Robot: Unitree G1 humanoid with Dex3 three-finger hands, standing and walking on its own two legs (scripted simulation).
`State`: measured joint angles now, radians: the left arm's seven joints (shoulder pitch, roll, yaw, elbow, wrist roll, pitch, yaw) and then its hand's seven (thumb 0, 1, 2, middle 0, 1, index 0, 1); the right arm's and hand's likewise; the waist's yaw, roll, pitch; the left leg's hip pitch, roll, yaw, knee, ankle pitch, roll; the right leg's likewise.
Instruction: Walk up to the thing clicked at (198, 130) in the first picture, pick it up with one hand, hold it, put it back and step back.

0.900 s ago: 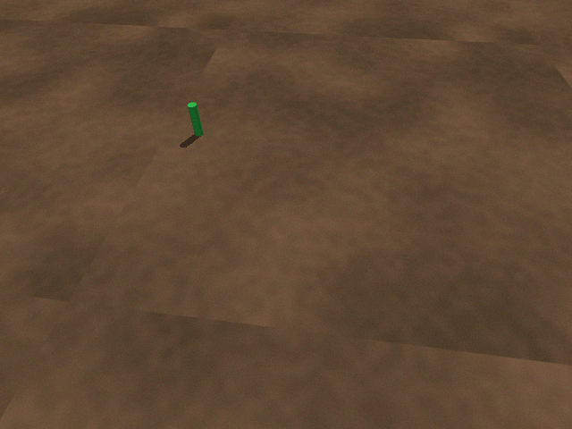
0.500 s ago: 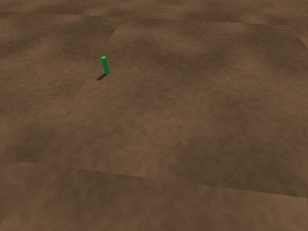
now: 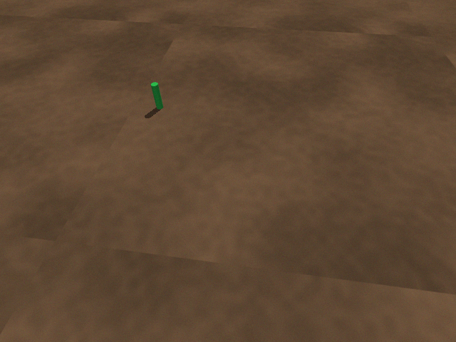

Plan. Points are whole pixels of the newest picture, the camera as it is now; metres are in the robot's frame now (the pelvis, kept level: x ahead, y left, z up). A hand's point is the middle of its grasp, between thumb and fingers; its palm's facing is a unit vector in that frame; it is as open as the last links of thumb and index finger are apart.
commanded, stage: stand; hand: left
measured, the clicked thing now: (157, 96) +1.72 +0.58 -0.69
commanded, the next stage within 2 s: walk up in 0.22 s
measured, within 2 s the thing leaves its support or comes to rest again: neither
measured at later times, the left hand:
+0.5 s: hand out of the picture +0.06 +0.34 -0.15, palm faces +0.11 -0.92 -0.38, open 7.4 cm
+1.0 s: hand (78, 239) +0.35 +0.39 -0.14, palm faces +0.10 -0.93 -0.36, open 7.4 cm
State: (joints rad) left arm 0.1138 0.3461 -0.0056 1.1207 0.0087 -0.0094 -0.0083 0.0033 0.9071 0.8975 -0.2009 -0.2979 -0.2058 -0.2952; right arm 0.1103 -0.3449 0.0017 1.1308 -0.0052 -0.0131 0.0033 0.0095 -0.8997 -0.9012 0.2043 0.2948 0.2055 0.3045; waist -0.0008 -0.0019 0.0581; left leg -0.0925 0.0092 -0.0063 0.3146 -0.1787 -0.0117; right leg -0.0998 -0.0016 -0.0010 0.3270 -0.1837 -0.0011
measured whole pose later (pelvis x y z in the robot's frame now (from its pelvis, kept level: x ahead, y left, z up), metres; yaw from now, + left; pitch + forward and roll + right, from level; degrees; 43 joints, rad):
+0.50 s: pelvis +0.05 +0.04 -0.01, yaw +7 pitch -2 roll -2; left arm 0.26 0.46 0.08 1.01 0.05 -0.06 -0.07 0.00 0.90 0.90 -0.20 -0.30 -0.21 -0.30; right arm 0.21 -0.44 -0.11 1.01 -0.03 -0.01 0.12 0.01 -0.90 -0.90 0.20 0.29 0.20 0.30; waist 0.03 0.00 0.02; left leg -0.43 0.10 0.00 0.70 -0.32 0.00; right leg -0.02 -0.06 -0.10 0.36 -0.31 0.00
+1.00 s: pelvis +0.28 +0.10 -0.02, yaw +10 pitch -2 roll +1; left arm 0.16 0.44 0.07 0.95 0.01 -0.04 -0.12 0.01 0.91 0.90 -0.20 -0.30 -0.21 -0.30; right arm 0.40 -0.41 -0.07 0.94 -0.01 -0.09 0.07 0.01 -0.89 -0.90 0.21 0.30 0.21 0.31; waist -0.05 0.00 0.04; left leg 0.05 0.03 0.04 0.40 -0.41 -0.02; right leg -0.47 -0.10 -0.04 0.58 -0.12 -0.03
